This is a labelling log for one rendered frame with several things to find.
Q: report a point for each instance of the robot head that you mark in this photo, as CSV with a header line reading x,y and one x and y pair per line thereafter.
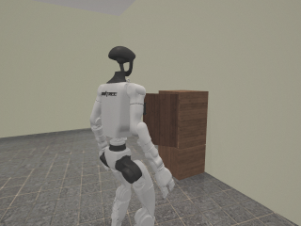
x,y
122,55

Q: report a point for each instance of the left robot upper arm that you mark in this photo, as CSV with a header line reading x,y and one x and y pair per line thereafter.
x,y
95,117

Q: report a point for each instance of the right robot upper arm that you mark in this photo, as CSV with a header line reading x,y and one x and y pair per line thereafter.
x,y
136,94

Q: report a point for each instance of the left robot thigh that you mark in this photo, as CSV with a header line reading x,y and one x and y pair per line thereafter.
x,y
124,193

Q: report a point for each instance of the robot left forearm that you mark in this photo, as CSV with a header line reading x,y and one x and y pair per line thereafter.
x,y
99,136

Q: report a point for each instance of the handle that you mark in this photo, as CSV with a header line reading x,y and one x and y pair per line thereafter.
x,y
144,109

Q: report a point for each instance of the robot right forearm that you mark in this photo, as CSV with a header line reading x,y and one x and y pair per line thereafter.
x,y
151,153

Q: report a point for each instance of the right robot hand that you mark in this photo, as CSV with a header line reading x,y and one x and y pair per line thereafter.
x,y
163,178

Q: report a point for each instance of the left robot hand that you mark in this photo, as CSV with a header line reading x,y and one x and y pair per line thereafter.
x,y
100,153

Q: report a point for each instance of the cupboard door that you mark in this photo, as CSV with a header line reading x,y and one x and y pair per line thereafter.
x,y
162,118

